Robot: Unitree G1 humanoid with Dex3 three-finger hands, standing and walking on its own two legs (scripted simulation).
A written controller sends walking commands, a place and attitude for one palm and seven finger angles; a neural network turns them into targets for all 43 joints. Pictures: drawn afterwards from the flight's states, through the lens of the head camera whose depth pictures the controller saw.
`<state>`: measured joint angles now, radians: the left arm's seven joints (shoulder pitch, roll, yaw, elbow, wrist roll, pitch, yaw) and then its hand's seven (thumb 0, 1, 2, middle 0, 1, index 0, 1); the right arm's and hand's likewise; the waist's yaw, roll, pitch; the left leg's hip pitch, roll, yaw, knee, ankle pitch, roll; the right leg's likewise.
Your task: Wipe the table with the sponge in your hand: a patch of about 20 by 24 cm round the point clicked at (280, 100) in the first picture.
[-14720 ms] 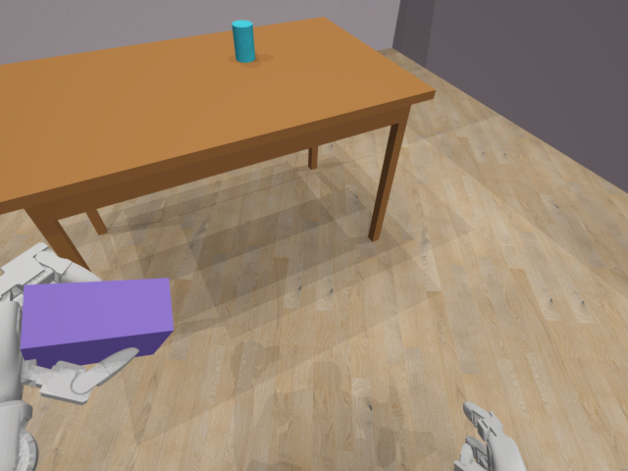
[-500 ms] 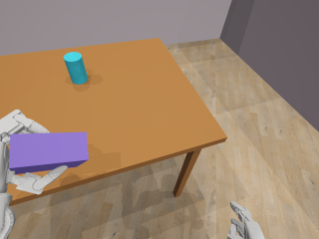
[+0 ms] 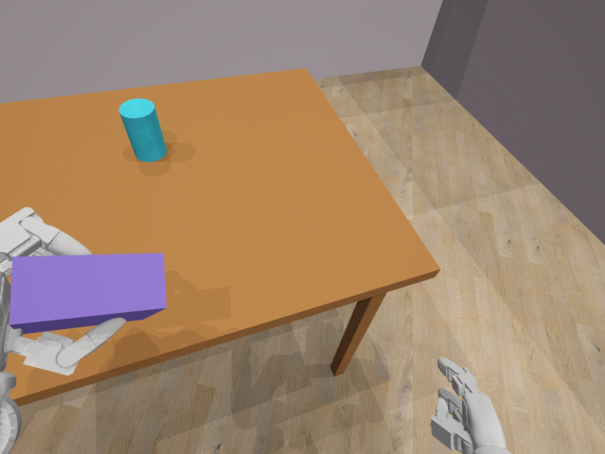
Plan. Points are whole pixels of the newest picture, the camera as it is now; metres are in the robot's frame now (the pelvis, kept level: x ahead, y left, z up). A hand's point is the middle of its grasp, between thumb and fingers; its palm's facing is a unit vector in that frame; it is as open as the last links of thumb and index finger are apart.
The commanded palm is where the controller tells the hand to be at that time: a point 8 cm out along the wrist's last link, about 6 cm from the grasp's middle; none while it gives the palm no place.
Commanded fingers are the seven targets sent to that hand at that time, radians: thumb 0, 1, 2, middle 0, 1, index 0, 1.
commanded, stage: look again from close up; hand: left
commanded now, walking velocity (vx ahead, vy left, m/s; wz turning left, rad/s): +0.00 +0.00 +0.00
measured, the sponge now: (111, 292) +0.23 +0.22 +0.14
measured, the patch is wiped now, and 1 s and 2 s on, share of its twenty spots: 0.00 0.00 0.00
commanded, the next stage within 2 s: turn the palm down, sponge in hand in 0.28 s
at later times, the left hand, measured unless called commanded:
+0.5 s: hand (20, 256) +0.23 +0.27 +0.20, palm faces +0.45 -0.76 -0.48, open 9.4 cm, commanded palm +0.15 +0.27 +0.18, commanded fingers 0.00 0.10 1.30 -1.20 -1.60 -1.20 -1.60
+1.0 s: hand (73, 306) +0.22 +0.25 +0.13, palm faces +0.32 -0.56 -0.77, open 9.4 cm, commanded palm +0.16 +0.27 +0.18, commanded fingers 0.00 0.10 1.30 -1.20 -1.60 -1.20 -1.60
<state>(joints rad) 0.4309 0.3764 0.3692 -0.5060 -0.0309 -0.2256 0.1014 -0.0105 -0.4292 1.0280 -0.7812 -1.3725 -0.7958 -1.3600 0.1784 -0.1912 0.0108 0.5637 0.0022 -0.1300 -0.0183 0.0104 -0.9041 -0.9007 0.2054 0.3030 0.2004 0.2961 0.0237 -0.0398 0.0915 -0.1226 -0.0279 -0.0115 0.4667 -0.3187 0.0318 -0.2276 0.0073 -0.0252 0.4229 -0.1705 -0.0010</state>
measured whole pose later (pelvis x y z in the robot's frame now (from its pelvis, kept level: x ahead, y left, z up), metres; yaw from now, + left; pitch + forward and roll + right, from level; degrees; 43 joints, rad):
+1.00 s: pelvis -0.03 -0.04 -0.01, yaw +2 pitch +0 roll +0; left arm 0.19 0.55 0.27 -0.20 0.22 0.12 0.07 -0.01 -0.43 1.03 -0.78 -1.37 -0.80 -1.36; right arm 0.13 -0.28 0.01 0.63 0.01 -0.02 -0.08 0.01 -0.90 -0.90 0.20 0.30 0.20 0.30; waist 0.05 0.09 0.01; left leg -0.27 -0.01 -0.05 0.62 -0.35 -0.01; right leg -0.38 0.04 -0.05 0.60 -0.23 -0.05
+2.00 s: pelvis +0.01 -0.01 +0.01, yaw +1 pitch -2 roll +0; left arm 0.22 0.56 0.03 -0.32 0.76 0.31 0.01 -0.01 -0.43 1.03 -0.78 -1.37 -0.80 -1.36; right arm 0.06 -0.27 0.04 0.63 0.01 0.08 -0.06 0.01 -0.90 -0.90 0.20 0.30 0.20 0.30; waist 0.12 0.10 0.02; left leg -0.04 -0.03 -0.03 0.35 -0.27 0.03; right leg -0.17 0.02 -0.01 0.37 -0.17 -0.02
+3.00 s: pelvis +0.00 -0.02 +0.00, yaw +0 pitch -3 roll +1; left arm 0.12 0.49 -0.07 -0.18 0.88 0.38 0.01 -0.01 -0.43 1.04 -0.78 -1.37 -0.80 -1.36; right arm 0.02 -0.28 0.03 0.67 0.03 0.05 -0.05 0.01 -0.91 -0.90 0.20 0.30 0.20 0.30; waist 0.13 0.11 0.02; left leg -0.04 -0.03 -0.01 0.35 -0.25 0.02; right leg -0.18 0.02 0.00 0.39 -0.16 -0.03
